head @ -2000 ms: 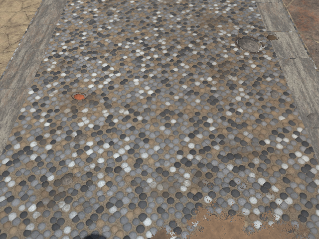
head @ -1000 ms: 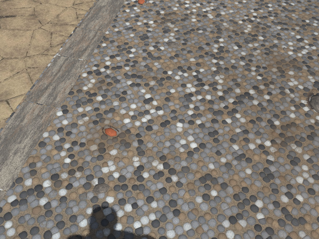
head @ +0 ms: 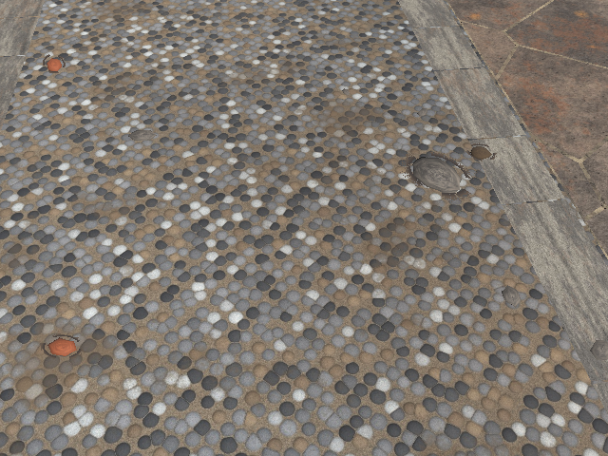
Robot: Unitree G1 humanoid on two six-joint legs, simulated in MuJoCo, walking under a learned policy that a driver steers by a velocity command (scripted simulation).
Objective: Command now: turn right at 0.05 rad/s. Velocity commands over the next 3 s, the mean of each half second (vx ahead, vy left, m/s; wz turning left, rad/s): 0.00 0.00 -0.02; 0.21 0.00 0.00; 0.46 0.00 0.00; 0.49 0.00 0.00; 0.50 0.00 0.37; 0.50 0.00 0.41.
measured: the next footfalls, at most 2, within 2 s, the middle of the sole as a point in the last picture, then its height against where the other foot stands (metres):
left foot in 1.36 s outside the picture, level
right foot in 1.90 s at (367, 352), level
